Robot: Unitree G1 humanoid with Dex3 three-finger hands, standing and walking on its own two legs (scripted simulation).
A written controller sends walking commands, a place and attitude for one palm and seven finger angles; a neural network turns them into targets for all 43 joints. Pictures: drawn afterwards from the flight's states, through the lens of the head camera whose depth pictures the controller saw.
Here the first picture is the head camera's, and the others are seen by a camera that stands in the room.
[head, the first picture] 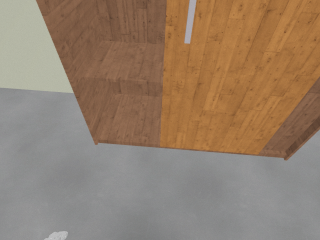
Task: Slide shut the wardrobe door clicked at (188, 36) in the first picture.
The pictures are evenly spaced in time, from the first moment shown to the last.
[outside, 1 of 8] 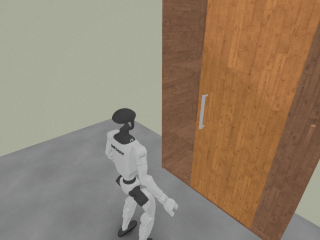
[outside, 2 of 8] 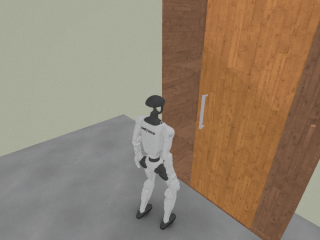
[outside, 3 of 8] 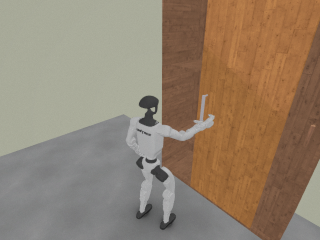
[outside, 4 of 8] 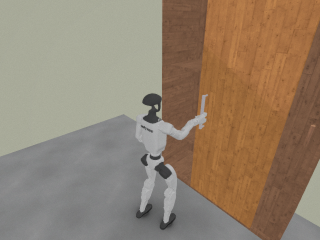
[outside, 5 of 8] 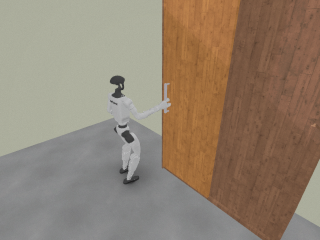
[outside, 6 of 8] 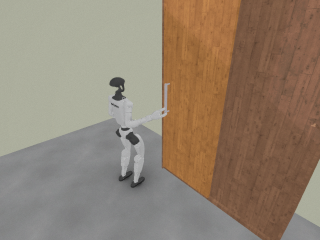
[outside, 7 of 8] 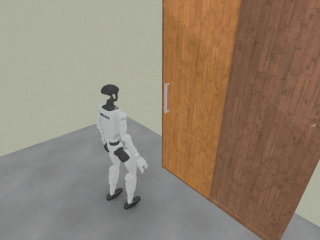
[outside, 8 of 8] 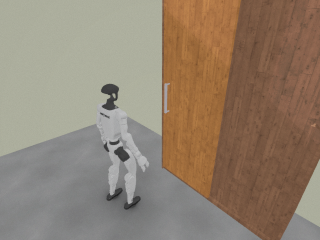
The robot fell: no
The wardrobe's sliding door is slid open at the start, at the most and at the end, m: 0.47 0.47 0.00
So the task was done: yes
